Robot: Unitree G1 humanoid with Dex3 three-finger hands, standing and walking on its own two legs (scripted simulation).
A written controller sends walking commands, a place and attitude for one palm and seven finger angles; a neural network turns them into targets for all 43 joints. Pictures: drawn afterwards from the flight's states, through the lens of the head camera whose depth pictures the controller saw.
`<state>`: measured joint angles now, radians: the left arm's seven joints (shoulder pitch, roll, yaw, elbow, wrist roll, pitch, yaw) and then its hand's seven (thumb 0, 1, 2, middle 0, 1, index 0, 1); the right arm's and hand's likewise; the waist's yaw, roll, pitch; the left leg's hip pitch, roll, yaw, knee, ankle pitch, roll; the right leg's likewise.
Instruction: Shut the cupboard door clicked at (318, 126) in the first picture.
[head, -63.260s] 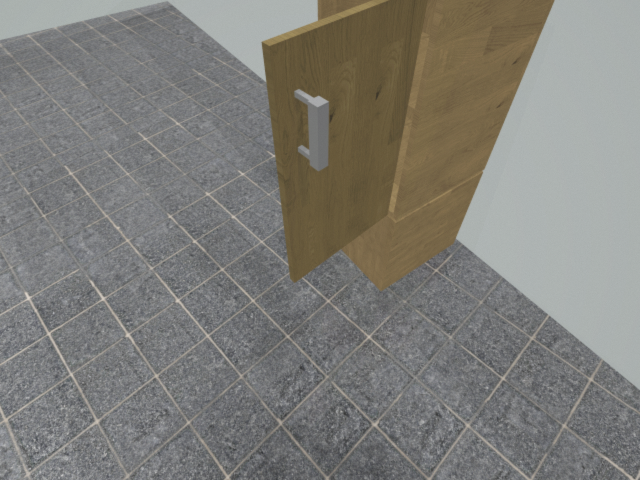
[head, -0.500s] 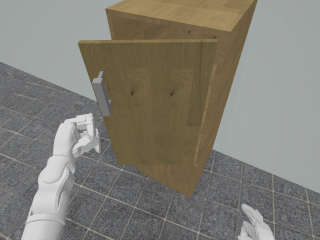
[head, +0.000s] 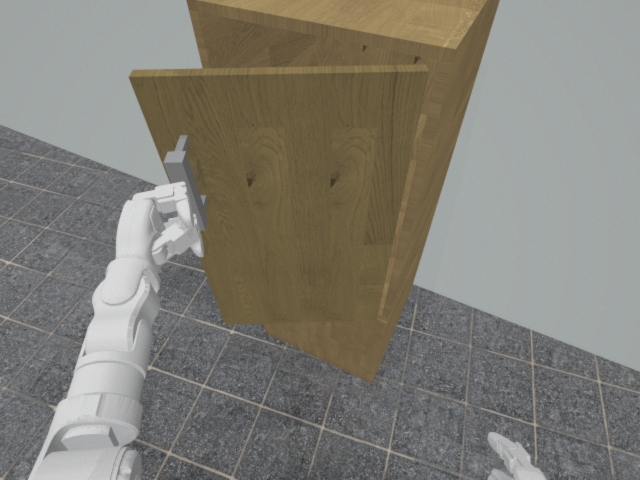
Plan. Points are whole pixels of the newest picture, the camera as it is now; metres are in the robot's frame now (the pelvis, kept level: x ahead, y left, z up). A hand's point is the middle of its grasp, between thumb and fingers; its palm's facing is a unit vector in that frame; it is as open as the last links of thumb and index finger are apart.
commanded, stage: bring the fist close to the handle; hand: left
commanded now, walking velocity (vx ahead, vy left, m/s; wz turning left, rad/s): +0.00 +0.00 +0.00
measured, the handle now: (190, 183) +0.47 +0.20 +0.12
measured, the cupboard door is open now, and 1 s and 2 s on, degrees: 29 21 6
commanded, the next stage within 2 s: push the door shut along its arc in 0.30 s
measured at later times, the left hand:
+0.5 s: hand (191, 238) +0.37 +0.18 +0.12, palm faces +0.07 -1.00 -0.02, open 3.1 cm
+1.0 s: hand (200, 202) +0.43 +0.18 +0.12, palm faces -0.06 -1.00 -0.03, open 3.1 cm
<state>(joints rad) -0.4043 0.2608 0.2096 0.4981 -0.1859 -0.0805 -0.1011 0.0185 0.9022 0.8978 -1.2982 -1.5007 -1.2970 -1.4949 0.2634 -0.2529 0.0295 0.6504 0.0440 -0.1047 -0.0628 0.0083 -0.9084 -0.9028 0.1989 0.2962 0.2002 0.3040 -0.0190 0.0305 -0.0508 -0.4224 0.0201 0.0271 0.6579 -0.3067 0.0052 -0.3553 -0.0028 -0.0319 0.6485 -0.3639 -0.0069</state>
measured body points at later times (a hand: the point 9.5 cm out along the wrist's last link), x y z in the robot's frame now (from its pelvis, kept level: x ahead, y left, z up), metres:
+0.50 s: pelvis -0.01 +0.00 +0.00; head +0.00 -0.01 +0.45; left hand +0.36 +0.23 +0.12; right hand +0.14 -0.24 -0.10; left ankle +0.02 +0.12 -0.72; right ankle -0.02 -0.11 -0.72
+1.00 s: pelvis -0.02 +0.01 -0.01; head +0.03 +0.00 +0.44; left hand +0.43 +0.23 +0.13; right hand +0.04 -0.27 -0.13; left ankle +0.02 +0.12 -0.72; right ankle -0.02 -0.11 -0.72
